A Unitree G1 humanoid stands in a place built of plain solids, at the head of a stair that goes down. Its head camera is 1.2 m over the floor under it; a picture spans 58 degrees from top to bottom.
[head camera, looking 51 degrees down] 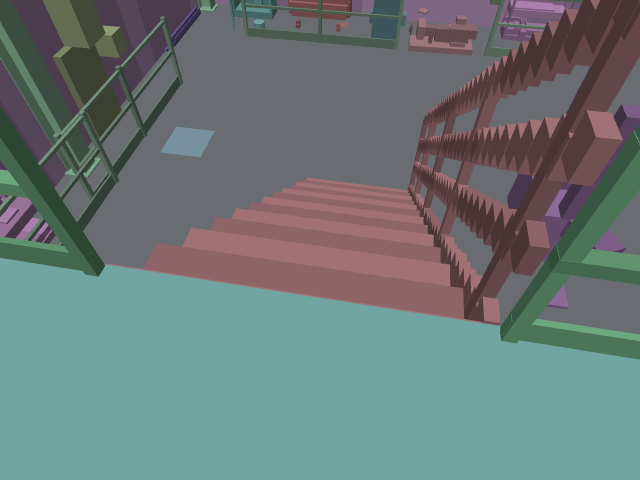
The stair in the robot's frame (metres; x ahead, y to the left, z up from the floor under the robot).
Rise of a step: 0.21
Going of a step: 0.26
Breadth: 1.30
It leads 10 degrees to the right of straight ahead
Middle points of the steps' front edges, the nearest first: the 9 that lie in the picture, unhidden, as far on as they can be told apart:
0.76 0.09 0.00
1.01 0.04 -0.21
1.27 -0.01 -0.41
1.53 -0.05 -0.62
1.79 -0.10 -0.83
2.05 -0.15 -1.04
2.31 -0.19 -1.24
2.57 -0.24 -1.45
2.83 -0.29 -1.66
